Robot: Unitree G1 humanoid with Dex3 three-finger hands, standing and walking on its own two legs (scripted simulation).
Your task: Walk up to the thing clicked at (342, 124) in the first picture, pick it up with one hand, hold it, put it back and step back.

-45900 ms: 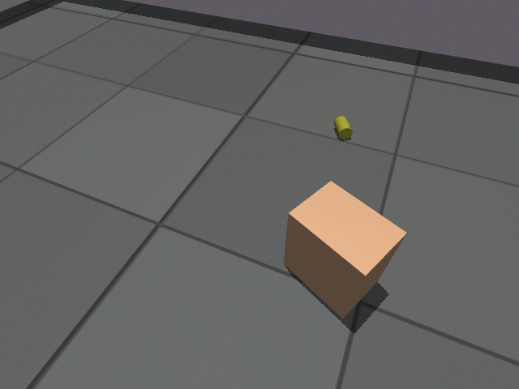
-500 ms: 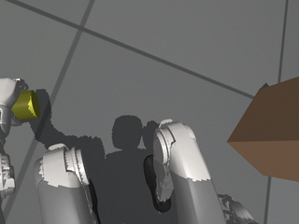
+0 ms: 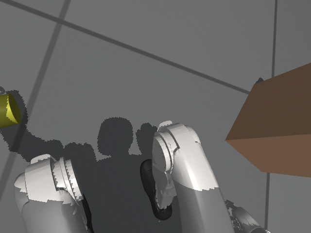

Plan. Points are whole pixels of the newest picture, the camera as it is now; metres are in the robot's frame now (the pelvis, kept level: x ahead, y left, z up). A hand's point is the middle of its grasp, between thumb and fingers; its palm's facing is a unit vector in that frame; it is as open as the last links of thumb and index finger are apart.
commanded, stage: rest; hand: left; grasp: from above
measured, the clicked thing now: out of the picture +0.44 +0.31 -0.25
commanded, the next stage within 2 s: open in 0.54 s
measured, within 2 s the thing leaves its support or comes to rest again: rests again in 0.14 s
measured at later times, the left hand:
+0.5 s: hand out of the picture +0.44 +0.31 -0.22, palm faces -0.45 -0.10 -0.88, open 10.2 cm
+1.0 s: hand out of the picture +0.44 +0.31 -0.22, palm faces -0.46 -0.10 -0.88, open 10.8 cm
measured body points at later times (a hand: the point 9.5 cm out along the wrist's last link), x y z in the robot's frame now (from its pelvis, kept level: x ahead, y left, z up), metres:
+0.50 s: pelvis +0.00 +0.00 -0.01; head +0.26 +0.10 +0.35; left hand +0.46 +0.31 -0.17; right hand +0.05 -0.27 -0.08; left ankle +0.07 +0.13 -0.27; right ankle +0.10 -0.12 -0.27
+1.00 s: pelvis +0.00 +0.00 +0.00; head +0.25 +0.11 +0.35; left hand +0.46 +0.31 -0.17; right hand +0.03 -0.26 -0.07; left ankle +0.07 +0.13 -0.27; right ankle +0.10 -0.12 -0.27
